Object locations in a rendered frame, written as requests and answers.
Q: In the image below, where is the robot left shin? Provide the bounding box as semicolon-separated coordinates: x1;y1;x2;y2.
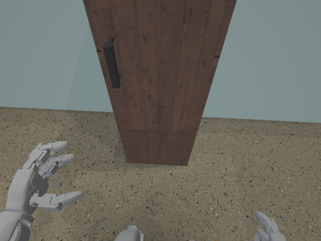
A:
128;225;138;229

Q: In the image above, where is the cupboard door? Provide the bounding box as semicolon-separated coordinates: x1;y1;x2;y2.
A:
88;0;230;132

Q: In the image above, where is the left robot hand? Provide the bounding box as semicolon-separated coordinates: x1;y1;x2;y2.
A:
6;141;84;215

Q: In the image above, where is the left robot thigh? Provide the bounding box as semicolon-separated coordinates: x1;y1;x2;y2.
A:
114;229;144;241

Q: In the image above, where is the right robot hand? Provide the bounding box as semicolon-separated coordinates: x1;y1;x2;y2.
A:
254;211;287;241

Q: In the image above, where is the left robot forearm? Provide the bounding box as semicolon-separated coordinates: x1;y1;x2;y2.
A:
0;210;34;241

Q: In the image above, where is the handle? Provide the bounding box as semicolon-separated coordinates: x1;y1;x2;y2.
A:
103;36;121;88

